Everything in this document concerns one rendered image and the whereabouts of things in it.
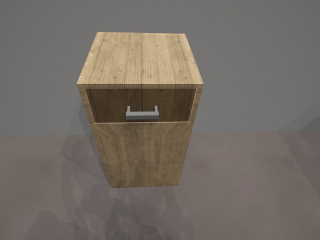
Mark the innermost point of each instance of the drawer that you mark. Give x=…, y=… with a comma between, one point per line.
x=110, y=104

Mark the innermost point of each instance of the handle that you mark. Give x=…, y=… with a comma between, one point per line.
x=142, y=115

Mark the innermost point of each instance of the cabinet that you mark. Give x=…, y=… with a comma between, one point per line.
x=141, y=154

